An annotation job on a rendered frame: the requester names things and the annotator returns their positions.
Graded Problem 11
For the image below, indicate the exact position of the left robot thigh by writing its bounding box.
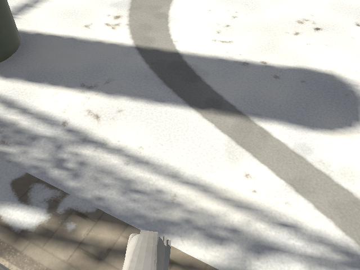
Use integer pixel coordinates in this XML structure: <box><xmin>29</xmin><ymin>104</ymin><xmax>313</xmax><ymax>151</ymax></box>
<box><xmin>122</xmin><ymin>230</ymin><xmax>171</xmax><ymax>270</ymax></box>

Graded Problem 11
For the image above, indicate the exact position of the left robot shin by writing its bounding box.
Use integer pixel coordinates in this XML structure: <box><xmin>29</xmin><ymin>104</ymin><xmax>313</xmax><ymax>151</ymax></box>
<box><xmin>125</xmin><ymin>233</ymin><xmax>138</xmax><ymax>255</ymax></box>

